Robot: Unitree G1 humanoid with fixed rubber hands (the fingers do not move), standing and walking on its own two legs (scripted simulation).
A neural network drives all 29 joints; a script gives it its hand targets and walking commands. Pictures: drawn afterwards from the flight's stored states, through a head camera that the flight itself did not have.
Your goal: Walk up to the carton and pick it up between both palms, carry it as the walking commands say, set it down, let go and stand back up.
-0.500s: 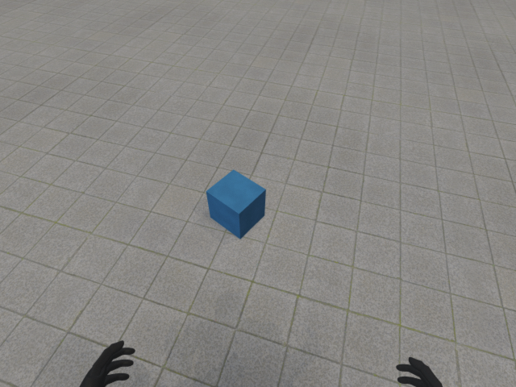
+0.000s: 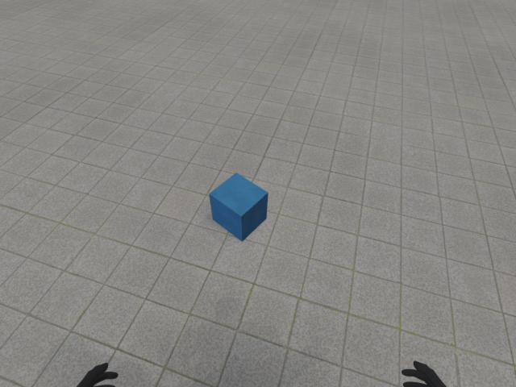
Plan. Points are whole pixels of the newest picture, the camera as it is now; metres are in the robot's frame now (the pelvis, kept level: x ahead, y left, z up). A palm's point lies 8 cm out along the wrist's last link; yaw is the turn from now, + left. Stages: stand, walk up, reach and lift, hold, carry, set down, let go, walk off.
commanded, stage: stand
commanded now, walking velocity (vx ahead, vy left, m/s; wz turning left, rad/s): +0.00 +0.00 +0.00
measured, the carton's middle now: (239, 206) +0.99 +0.10 -0.67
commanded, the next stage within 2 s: walk up in 0.20 s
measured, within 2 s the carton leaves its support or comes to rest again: neither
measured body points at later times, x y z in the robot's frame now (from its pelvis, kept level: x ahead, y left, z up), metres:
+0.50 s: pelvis +0.01 +0.01 +0.01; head +0.02 +0.01 +0.46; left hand +0.08 +0.29 -0.12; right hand +0.11 -0.27 -0.12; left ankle +0.00 +0.13 -0.71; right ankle +0.01 -0.12 -0.73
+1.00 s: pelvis +0.20 +0.01 +0.00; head +0.22 +0.01 +0.45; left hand +0.31 +0.24 -0.14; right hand +0.08 -0.19 -0.14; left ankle +0.05 +0.15 -0.73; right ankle +0.33 -0.14 -0.70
